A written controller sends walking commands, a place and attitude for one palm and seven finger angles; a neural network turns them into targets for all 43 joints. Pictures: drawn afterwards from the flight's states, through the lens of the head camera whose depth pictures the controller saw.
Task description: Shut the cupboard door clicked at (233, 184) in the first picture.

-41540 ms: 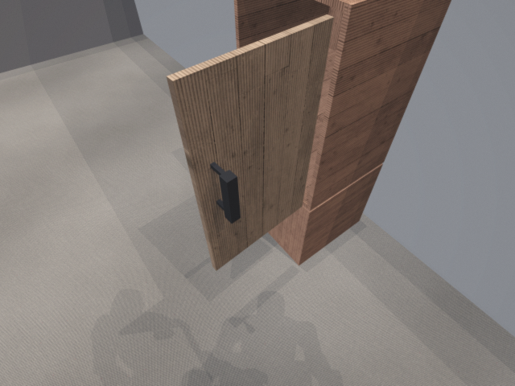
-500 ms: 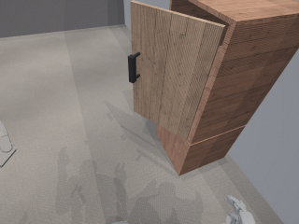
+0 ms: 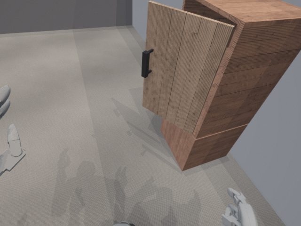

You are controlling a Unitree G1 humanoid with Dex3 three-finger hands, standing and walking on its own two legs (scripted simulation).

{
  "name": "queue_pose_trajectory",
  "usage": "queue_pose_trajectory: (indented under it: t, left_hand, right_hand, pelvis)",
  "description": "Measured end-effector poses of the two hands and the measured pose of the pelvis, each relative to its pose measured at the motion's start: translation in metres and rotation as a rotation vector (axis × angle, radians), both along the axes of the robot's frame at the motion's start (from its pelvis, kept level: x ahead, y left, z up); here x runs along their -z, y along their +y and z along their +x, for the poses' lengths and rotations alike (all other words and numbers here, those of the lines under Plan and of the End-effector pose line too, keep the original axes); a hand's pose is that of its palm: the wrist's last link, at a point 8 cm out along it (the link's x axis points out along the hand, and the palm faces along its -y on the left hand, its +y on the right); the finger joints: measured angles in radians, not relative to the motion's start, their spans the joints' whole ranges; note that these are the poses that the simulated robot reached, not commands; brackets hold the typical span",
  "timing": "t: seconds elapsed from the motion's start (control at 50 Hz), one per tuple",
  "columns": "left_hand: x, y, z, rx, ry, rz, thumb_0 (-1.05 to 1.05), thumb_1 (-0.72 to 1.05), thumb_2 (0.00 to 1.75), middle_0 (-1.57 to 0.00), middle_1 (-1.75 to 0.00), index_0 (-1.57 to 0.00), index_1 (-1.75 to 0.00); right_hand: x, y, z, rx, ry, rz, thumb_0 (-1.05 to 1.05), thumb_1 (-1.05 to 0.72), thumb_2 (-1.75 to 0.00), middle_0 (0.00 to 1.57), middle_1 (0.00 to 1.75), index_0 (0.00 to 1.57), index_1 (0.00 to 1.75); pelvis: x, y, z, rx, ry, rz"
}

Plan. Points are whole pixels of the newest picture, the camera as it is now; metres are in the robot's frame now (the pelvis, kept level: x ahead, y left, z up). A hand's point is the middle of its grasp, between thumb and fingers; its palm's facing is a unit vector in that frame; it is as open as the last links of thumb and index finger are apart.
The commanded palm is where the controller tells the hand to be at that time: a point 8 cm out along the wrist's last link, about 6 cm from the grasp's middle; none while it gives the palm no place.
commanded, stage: stop stepping back and stand still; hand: left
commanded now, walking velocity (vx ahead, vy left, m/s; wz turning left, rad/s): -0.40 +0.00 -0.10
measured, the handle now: (148, 63) +0.83 +0.06 +0.01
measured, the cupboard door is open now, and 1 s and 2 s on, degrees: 32 32 32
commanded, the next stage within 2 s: let the arm hang, fingers relaxed in 1.46 s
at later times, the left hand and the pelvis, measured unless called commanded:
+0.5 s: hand out of the picture +0.12 +0.35 +0.19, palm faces +0.48 -0.83 -0.27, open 7.5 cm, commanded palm +0.04 +0.36 +0.19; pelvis -0.12 +0.07 +0.01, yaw -4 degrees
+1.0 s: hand out of the picture +0.10 +0.34 +0.19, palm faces +0.40 -0.84 -0.37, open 7.5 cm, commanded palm +0.03 +0.39 +0.19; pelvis -0.14 +0.11 -0.01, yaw -6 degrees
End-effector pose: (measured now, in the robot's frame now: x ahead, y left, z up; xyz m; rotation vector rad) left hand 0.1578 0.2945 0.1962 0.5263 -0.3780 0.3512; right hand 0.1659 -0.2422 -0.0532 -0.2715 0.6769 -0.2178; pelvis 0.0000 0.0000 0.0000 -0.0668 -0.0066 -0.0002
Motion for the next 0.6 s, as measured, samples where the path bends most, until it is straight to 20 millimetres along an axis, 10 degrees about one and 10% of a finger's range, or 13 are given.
queue_pose_trajectory:
  t: [0.32, 0.46, 0.6]
  left_hand:
    - [-0.009, 0.050, -0.109, -0.048, -0.060, -0.044, 0.01, 0.88, 0.90, -0.21, -0.30, -0.21, -0.30]
    - [0.007, 0.094, -0.088, -0.112, -0.091, -0.174, 0.01, 0.89, 0.90, -0.21, -0.30, -0.20, -0.30]
    - [-0.014, 0.060, -0.100, 0.103, 0.083, -0.069, 0.01, 0.89, 0.90, -0.21, -0.30, -0.20, -0.30]
  right_hand:
    - [-0.004, 0.060, -0.085, -0.090, 0.036, -0.005, 0.01, -0.91, -0.90, 0.20, 0.30, 0.21, 0.30]
    - [0.007, 0.080, -0.148, 0.019, 0.059, 0.009, 0.01, -0.91, -0.90, 0.20, 0.30, 0.21, 0.30]
    - [-0.012, 0.098, -0.211, 0.107, 0.099, 0.089, 0.01, -0.91, -0.90, 0.20, 0.30, 0.21, 0.30]
  pelvis:
    - [-0.002, 0.042, -0.082, 0.029, -0.001, 0.023]
    - [0.000, 0.071, -0.115, 0.042, -0.033, 0.021]
    - [-0.030, 0.078, -0.133, 0.108, -0.017, -0.008]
